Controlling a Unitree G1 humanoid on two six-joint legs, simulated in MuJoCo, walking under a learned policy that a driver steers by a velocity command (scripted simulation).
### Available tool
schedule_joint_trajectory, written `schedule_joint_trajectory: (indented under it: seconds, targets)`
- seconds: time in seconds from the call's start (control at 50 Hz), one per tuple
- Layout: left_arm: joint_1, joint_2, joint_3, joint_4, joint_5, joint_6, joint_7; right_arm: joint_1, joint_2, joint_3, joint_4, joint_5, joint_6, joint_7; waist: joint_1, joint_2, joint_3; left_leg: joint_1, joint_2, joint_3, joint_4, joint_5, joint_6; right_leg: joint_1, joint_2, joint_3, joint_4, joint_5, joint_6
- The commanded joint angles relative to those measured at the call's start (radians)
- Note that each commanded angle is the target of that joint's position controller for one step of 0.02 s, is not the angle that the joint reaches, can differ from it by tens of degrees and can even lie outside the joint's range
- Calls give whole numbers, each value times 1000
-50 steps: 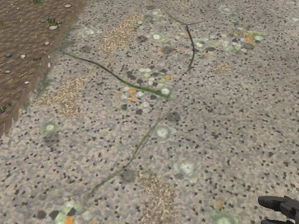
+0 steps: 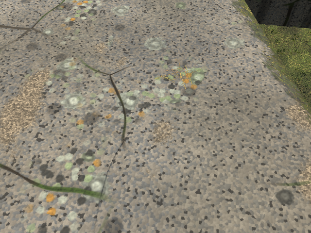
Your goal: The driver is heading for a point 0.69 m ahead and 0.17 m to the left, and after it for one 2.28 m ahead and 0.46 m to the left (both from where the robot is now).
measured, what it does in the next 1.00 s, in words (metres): walks ahead, turning left: right foot, then left foot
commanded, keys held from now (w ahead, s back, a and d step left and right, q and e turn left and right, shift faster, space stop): w+q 0.88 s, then e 0.12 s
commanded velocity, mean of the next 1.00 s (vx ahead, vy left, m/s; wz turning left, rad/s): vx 0.49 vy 0.00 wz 0.52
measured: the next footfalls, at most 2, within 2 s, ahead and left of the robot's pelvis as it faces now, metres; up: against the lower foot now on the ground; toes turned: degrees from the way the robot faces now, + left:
right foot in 0.46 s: +0.46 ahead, -0.08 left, +0.00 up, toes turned +20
left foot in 0.98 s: +0.60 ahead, +0.30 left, +0.00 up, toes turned +35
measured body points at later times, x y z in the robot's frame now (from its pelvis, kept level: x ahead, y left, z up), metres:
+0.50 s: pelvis +0.30 +0.00 +0.00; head +0.32 +0.01 +0.45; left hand +0.44 +0.30 -0.06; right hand +0.42 -0.27 -0.11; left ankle +0.13 +0.09 -0.70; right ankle +0.43 -0.09 -0.72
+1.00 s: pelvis +0.52 +0.13 +0.00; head +0.56 +0.16 +0.45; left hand +0.37 +0.38 -0.13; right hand +0.85 +0.06 -0.06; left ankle +0.57 +0.27 -0.72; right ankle +0.43 -0.09 -0.69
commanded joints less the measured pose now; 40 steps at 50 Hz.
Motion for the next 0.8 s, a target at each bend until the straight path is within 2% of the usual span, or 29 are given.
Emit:
schedule_joint_trajectory:
  seconds: [0.02, 0.04, 0.06, 0.08, 0.1, 0.12, 0.14, 0.16, 0.2, 0.26, 0.3, 0.34, 0.38, 0.42, 0.44, 0.46, 0.48, 0.5, 0.52, 0.54, 0.56, 0.58, 0.6, 0.64, 0.72, 0.8]
  targets:
    - [74, 54, -3, -124, 25, -26, 12, 323, -328, -111, -22, -3, -4, -22, -123, 175, -325, 821, 250, -533, -29, -58, 265, -577, -28, -3, 810, 476, 21]
    - [36, 61, -12, -115, 24, -59, -5, 351, -261, -91, -22, 10, -4, -21, -152, 197, -434, 959, 329, -860, -197, -161, 330, -769, 68, 174, 962, -83, 31]
    - [-47, 122, 4, -140, -18, -82, -23, 323, -210, -75, -22, 5, -1, -26, -172, 134, -312, 892, 302, -727, -222, -233, 269, -870, -2, 228, 996, -34, 11]
    - [-111, 118, -3, -160, -26, -95, -26, 267, -189, -70, -34, 3, 1, -31, -155, 52, -200, 748, 263, -606, -231, -206, 233, -877, -47, 208, 931, 43, -2]
    - [-140, 113, -1, -167, -4, -99, -21, 206, -170, -63, -46, 0, 6, -33, -116, -14, -110, 590, 229, -518, -250, -116, 211, -843, -80, 192, 828, 94, 1]
    - [-135, 121, 7, -166, 12, -91, -15, 164, -147, -53, -62, -10, 7, -37, -79, -5, -71, 476, 198, -457, -276, -20, 202, -772, -106, 190, 760, 128, 8]
    - [-116, 117, 9, -166, 17, -79, -14, 138, -144, -51, -75, -15, 9, -39, -53, 25, -57, 404, 178, -436, -298, 34, 206, -723, -110, 186, 728, 143, 21]
    - [-93, 105, 8, -161, 20, -69, -11, 125, -147, -53, -77, -14, 8, -43, -37, 38, -53, 359, 168, -411, -311, 83, 215, -701, -112, 177, 694, 149, 37]
    - [-100, 82, 0, -161, 24, -55, -4, 127, -165, -58, -70, -10, 4, -53, -29, 39, -38, 284, 143, -344, -325, 154, 215, -681, -104, 155, 602, 206, 69]
    - [-212, 47, -15, -184, 24, -56, -4, 156, -184, -66, -52, 2, 10, -68, -69, 49, -18, 231, 84, -273, -316, 113, 166, -632, -73, 144, 368, 425, 91]
    - [-287, 38, -19, -196, 15, -64, -11, 191, -186, -68, -38, 6, 18, -74, -104, 61, -18, 228, 71, -277, -299, 50, 141, -576, -37, 140, 236, 536, 95]
    - [-334, 53, -14, -208, 3, -71, -19, 228, -190, -70, -22, 12, 26, -77, -121, 69, -18, 267, 89, -326, -270, 2, 131, -553, -17, 154, 165, 555, 89]
    - [-340, 79, -3, -212, -2, -79, -27, 243, -181, -69, -16, 14, 33, -79, -115, 79, -22, 335, 113, -394, -215, -38, 116, -538, -12, 180, 108, 512, 72]
    - [-299, 101, 11, -204, -5, -87, -29, 229, -178, -71, -19, 10, 38, -80, -83, 107, -25, 371, 129, -449, -153, -33, 96, -482, -13, 183, 82, 431, 39]
    - [-233, 112, 21, -187, -4, -91, -26, 215, -161, -67, -25, 8, 41, -79, -44, 111, -44, 362, 108, -447, -101, -17, 77, -389, -13, 166, 43, 428, 14]
    - [-135, 143, 36, -173, 9, -96, -19, 213, -120, -52, -35, 2, 37, -76, 5, 89, -123, 317, 59, -405, 39, -5, 44, -210, -74, 205, 46, 415, -29]
    - [14, 200, 51, -163, 19, -95, -9, 234, -57, -30, -54, -17, 33, -74, 52, -52, -265, 187, -19, -300, 326, -213, 2, 45, -257, 390, 55, 362, -88]
    - [70, 264, 68, -121, 23, -79, -19, 363, -35, -20, -87, 18, 23, -72, -17, -407, -334, -159, -108, -197, 616, -553, -47, 271, -445, 872, -56, 96, -242]
    - [34, 160, 47, -145, 3, -75, -22, 335, -143, -40, -53, 25, 24, -76, 14, -249, -238, -257, -26, -223, 729, -491, -64, 209, -429, 875, -98, -92, -218]
    - [-1, 111, 33, -149, 2, -69, -15, 223, -184, -54, -67, 17, 30, -74, 40, -154, -125, -276, 3, -195, 749, -394, -71, 98, -384, 698, -102, -42, -176]
    - [-42, 98, 25, -152, 13, -64, -14, 175, -168, -54, -76, 7, 34, -75, 25, -87, -69, -242, 34, -171, 731, -326, -78, -9, -341, 576, -116, 102, -158]
    - [-69, 78, 19, -142, 16, -61, -13, 144, -154, -57, -89, 1, 34, -71, 10, -87, -22, -228, 58, -170, 688, -283, -82, -81, -306, 487, -136, 211, -156]
    - [-81, 68, 14, -136, 21, -63, -10, 150, -137, -57, -94, 8, 38, -64, -11, -118, -9, -186, 82, -163, 663, -258, -82, -133, -280, 412, -159, 274, -148]
    - [-85, 62, 15, -118, 13, -70, -10, 153, -99, -51, -97, 16, 48, -58, -23, -138, 0, -170, 96, -136, 623, -242, -89, -169, -265, 319, -199, 347, -159]
    - [-78, 110, 33, -79, 13, -71, -7, 84, -69, -40, -123, 6, 54, -52, -20, -94, 17, -222, 112, -123, 477, -128, -110, -147, -285, 192, -235, 498, -183]
    - [-70, 135, 38, -50, 6, -58, -2, -22, -49, -30, -139, 7, 40, -28, 16, -80, 40, -161, 97, -64, 247, 64, -95, -128, -255, 46, -236, 556, -147]
Keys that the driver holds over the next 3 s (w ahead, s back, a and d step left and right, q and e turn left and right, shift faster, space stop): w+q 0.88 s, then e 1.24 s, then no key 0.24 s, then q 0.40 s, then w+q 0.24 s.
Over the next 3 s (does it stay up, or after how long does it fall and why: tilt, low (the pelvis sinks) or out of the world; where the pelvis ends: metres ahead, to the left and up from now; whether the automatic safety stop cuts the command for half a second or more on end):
stays up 0.67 0.21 0.03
